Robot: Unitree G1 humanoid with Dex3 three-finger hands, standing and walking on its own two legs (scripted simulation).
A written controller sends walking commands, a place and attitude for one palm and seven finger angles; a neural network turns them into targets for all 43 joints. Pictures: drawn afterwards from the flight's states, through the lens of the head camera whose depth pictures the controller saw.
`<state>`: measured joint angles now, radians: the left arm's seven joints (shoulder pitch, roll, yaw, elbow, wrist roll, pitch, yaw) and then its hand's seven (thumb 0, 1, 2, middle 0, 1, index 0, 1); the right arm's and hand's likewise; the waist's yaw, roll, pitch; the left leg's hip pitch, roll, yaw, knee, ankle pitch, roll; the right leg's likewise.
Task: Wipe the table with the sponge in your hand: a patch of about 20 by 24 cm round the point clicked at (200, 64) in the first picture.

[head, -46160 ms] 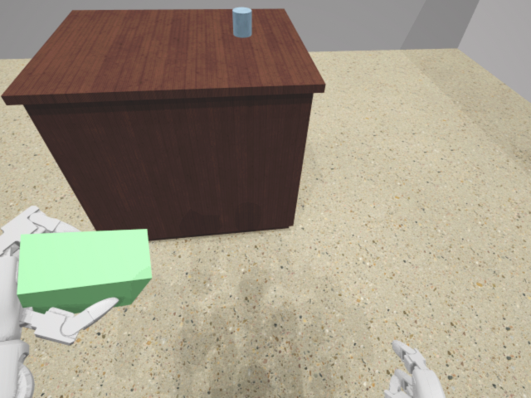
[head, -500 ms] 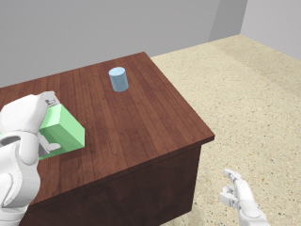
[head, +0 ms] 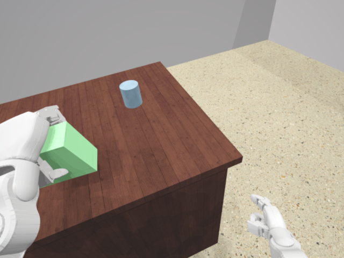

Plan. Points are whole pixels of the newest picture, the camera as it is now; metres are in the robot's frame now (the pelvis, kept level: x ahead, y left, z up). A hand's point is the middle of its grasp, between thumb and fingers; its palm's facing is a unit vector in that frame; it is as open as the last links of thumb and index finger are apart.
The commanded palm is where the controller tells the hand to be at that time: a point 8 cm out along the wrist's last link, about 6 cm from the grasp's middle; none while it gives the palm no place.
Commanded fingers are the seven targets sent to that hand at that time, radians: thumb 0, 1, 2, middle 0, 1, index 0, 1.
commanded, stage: bring the sponge back beside the body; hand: left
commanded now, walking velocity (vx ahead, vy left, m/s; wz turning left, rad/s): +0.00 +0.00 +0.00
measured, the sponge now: (57, 161) +0.22 +0.28 +0.17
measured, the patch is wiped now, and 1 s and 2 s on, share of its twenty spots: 1.00 1.00 1.00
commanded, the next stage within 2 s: step back with the hand held close in 1.28 s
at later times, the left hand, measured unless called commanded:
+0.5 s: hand (45, 156) +0.20 +0.28 +0.21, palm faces +0.31 -0.12 -0.94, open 9.9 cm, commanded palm +0.15 +0.28 +0.27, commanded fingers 0.00 0.10 1.30 -1.20 -1.60 -1.20 -1.60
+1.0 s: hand (48, 171) +0.19 +0.27 +0.19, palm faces +0.27 -0.16 -0.95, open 9.9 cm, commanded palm +0.13 +0.27 +0.26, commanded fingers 0.00 0.10 1.30 -1.20 -1.60 -1.20 -1.60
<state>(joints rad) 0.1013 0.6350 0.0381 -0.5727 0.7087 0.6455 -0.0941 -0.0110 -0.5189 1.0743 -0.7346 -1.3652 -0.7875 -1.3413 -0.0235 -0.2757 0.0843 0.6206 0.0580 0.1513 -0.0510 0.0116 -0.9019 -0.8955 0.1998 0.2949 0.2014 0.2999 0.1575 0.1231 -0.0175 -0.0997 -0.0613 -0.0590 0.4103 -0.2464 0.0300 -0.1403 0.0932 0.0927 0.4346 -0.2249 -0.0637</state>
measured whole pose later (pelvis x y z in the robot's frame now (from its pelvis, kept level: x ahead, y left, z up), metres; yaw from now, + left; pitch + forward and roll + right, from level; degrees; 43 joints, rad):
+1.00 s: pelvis -0.02 -0.01 +0.00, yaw +0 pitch -5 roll +1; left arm 0.20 0.60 0.04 -0.56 0.71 0.62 -0.07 -0.01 -0.52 1.07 -0.73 -1.37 -0.79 -1.34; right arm -0.01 -0.27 0.08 0.62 0.05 0.11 -0.08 0.01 -0.90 -0.90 0.20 0.29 0.20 0.30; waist 0.15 0.12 -0.01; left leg -0.11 -0.05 -0.07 0.45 -0.25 0.01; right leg -0.15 0.11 0.08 0.45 -0.21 -0.08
